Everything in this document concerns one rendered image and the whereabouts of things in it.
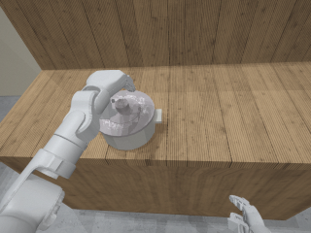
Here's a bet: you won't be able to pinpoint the lid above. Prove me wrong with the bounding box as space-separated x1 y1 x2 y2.
99 90 155 138

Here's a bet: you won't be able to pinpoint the robot left upper arm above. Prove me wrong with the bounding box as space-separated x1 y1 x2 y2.
0 173 65 233

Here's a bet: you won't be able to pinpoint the robot left forearm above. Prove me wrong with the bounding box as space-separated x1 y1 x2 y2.
0 83 110 214

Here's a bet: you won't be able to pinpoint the table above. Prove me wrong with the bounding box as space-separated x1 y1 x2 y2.
0 0 311 220

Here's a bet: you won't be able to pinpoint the pot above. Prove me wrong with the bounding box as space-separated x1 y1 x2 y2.
102 109 162 150

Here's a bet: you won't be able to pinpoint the robot left hand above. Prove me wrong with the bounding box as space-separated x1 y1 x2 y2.
86 70 136 119

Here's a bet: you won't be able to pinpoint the robot right hand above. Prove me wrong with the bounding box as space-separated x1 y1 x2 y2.
227 195 265 233

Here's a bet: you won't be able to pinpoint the knob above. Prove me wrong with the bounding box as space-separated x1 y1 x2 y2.
115 98 129 113

